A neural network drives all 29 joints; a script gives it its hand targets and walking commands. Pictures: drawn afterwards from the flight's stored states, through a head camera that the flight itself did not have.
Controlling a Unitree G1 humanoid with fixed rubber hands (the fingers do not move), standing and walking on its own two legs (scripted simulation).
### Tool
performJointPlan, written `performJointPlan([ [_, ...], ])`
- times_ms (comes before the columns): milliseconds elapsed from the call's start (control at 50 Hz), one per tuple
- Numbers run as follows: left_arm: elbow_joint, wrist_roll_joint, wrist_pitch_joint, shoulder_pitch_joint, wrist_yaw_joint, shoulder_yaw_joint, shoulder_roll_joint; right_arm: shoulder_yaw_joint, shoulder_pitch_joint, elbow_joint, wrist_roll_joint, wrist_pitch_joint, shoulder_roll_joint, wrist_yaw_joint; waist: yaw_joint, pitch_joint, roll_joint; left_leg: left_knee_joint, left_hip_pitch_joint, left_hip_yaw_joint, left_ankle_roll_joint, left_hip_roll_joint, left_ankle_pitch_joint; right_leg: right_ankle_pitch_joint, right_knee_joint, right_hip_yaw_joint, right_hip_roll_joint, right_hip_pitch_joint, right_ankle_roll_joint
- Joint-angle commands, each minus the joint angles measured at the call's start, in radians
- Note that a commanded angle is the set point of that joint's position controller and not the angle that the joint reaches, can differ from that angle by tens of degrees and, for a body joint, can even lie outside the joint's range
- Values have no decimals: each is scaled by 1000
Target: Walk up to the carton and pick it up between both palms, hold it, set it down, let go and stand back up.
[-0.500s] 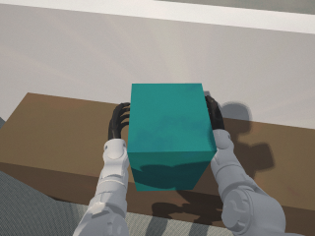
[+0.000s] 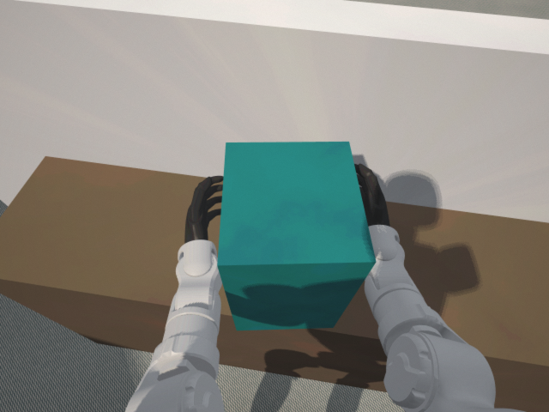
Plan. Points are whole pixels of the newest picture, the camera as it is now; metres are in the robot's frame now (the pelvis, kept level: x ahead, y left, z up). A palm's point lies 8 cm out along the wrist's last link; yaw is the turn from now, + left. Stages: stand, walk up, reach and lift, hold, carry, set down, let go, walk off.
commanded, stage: reach and lift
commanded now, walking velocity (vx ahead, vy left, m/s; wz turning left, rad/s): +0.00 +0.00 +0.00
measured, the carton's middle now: (286, 247) +0.36 +0.04 -0.01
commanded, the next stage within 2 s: none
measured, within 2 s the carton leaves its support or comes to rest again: leaves its support in 0.92 s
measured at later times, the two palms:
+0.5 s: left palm (200, 231) +0.35 +0.18 +0.02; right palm (373, 216) +0.41 -0.08 +0.04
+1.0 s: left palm (195, 237) +0.34 +0.18 +0.03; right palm (372, 217) +0.40 -0.08 +0.05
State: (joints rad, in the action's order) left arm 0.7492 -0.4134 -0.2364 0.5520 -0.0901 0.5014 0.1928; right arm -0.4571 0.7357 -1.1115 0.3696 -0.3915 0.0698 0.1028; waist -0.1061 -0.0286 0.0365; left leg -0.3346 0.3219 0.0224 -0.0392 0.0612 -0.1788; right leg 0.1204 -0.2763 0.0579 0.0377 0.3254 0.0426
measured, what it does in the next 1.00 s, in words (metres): stands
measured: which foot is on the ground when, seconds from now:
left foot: down 0.00-1.00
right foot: down 0.00-1.00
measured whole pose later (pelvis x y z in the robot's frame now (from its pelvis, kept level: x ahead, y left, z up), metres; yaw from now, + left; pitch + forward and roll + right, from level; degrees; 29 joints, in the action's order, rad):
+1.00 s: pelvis -0.02 +0.00 +0.00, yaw +1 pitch +14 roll -1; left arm 0.88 -0.34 -0.38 0.59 -0.13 0.48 0.15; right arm -0.44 0.80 -1.28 0.39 -0.57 0.02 0.17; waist -0.09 -0.11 0.04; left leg -0.34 0.44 0.02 -0.04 0.06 -0.13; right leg 0.08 -0.27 0.09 0.03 0.43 0.05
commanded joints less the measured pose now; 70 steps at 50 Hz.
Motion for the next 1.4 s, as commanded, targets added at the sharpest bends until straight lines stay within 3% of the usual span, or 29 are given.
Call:
performJointPlan([
  [0,9,-48,-18,399,79,-267,421,262,392,3,78,-56,530,-119,-8,-482,-4,12,32,112,15,-54,358,-418,-66,9,-18,-465,-45],
  [20,32,-58,-12,392,84,-252,409,259,393,-3,80,-54,532,-118,-18,-446,-6,15,58,115,20,-57,337,-411,-69,8,-19,-478,-45],
  [60,7,-45,-7,410,78,-285,436,251,411,-4,77,-59,524,-122,-6,-479,-31,13,20,108,5,-50,372,-387,-62,26,-9,-424,-36],
  [80,39,-49,5,413,81,-255,395,247,424,-6,75,-47,514,-124,-23,-427,-7,18,31,110,21,-53,336,-346,-45,14,-18,-420,-36],
  [120,12,-32,-2,443,83,-282,419,242,424,11,79,-51,524,-125,4,-480,-5,27,37,112,18,-55,318,-346,-46,17,-18,-423,-44],
  [160,32,-37,-11,441,83,-276,420,242,401,-30,87,-55,526,-119,8,-456,-9,21,29,109,15,-52,334,-369,-53,18,-17,-426,-45],
  [240,55,-46,-13,425,79,-264,410,248,418,-23,80,-57,520,-125,-15,-465,-16,15,29,108,19,-50,351,-352,-47,17,-16,-408,-35],
  [320,61,-32,-14,445,77,-278,409,218,407,-42,96,-48,513,-124,8,-460,-9,22,16,110,17,-51,323,-313,-30,22,-16,-387,-35],
  [400,53,-27,-30,439,74,-281,428,247,410,-49,83,-64,523,-121,-7,-486,-18,10,5,107,10,-48,369,-365,-45,28,-9,-389,-33],
  [460,52,-30,-43,456,69,-290,450,230,418,-52,102,-79,530,-120,11,-501,-16,5,-11,107,4,-46,366,-348,-40,32,-3,-363,-31],
  [500,67,-37,-45,483,67,-268,413,227,441,-55,98,-79,519,-123,-11,-488,-19,14,13,108,12,-48,338,-329,-41,30,-8,-375,-32],
  [620,49,-11,-98,538,52,-328,471,253,500,-57,107,-151,517,-110,13,-607,-24,-18,-13,103,-11,-41,438,-465,-69,45,-1,-381,-34],
  [640,66,-18,-103,523,53,-315,454,259,490,-70,108,-159,521,-107,2,-581,-22,-19,-11,102,-7,-42,439,-480,-67,42,-6,-393,-33],
  [780,59,-2,-165,569,56,-361,478,299,523,-82,134,-246,538,-85,27,-658,19,-10,50,103,-7,-48,415,-608,-99,43,-7,-449,-51],
  [880,95,2,-187,658,58,-328,433,274,559,-125,150,-252,528,-84,9,-635,15,33,134,110,16,-54,239,-451,-89,29,-26,-426,-53],
  [900,90,2,-188,643,56,-341,442,266,545,-129,155,-256,523,-83,19,-649,10,30,108,111,12,-51,246,-435,-83,35,-21,-406,-51],
  [1020,101,6,-188,697,50,-336,425,240,577,-162,181,-259,520,-81,11,-650,7,29,76,122,14,-53,205,-318,-65,47,-10,-324,-42],
  [1040,108,1,-183,688,49,-347,435,229,555,-188,184,-255,510,-80,26,-637,-14,31,54,117,5,-49,217,-326,-60,50,-9,-304,-37],
  [1120,107,17,-177,683,48,-363,442,276,567,-180,148,-246,510,-79,8,-707,-25,5,43,121,0,-59,256,-333,-65,48,-1,-291,-35],
  [1160,96,31,-173,704,47,-388,440,270,573,-181,146,-235,504,-76,35,-700,-41,8,47,114,-2,-58,233,-318,-61,45,-3,-285,-34],
  [1180,94,36,-172,686,45,-397,442,293,562,-175,133,-237,509,-74,20,-711,-44,-3,23,109,-4,-56,280,-348,-66,51,2,-279,-35],
  [1300,64,88,-166,703,42,-459,463,414,574,-116,55,-216,543,-71,7,-759,-43,-23,21,93,-5,-59,309,-419,-88,40,7,-301,-41],
  [1380,14,135,-150,747,39,-522,489,486,556,-71,-14,-170,573,-62,27,-787,-59,-45,-14,74,-14,-62,330,-417,-89,33,14,-287,-47],
])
